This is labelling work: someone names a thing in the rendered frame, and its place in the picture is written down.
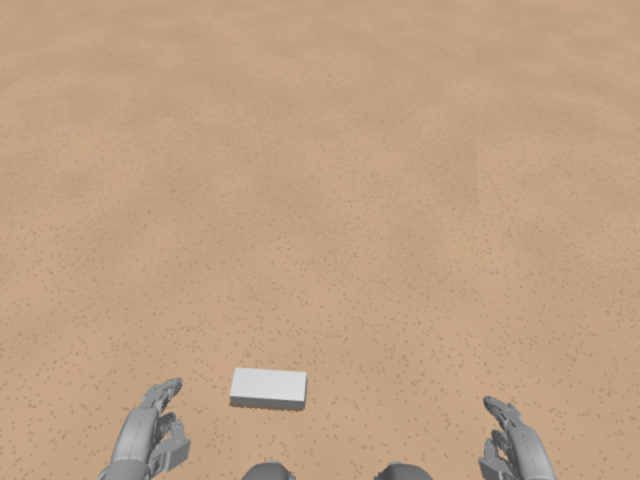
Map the carton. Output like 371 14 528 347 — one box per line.
229 367 307 409

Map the right robot hand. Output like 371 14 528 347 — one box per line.
478 396 557 480

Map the left robot arm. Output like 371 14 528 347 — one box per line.
97 459 151 480

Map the left robot hand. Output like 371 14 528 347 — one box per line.
110 377 191 479

